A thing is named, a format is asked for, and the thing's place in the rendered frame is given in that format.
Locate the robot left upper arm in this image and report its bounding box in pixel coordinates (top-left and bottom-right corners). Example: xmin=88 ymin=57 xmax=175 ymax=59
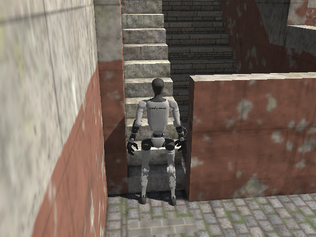
xmin=134 ymin=100 xmax=148 ymax=127

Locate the robot left hand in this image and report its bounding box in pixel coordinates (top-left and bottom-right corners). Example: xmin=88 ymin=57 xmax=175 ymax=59
xmin=127 ymin=142 xmax=138 ymax=155

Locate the robot right hand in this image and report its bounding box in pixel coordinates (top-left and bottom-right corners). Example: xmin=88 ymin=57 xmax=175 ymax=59
xmin=175 ymin=140 xmax=185 ymax=151

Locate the right robot forearm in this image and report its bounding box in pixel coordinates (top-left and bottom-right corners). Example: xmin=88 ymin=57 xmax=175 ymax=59
xmin=176 ymin=120 xmax=185 ymax=141

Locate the left robot forearm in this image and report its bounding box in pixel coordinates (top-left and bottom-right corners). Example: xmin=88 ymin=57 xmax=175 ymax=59
xmin=129 ymin=120 xmax=139 ymax=143

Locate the right robot foot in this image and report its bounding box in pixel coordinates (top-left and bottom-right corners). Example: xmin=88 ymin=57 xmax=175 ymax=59
xmin=169 ymin=194 xmax=177 ymax=206

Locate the humanoid robot torso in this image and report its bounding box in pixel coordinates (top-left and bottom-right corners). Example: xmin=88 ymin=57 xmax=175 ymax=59
xmin=146 ymin=98 xmax=169 ymax=148

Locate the robot right upper arm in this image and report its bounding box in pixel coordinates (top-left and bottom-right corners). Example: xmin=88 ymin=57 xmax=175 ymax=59
xmin=168 ymin=100 xmax=181 ymax=127

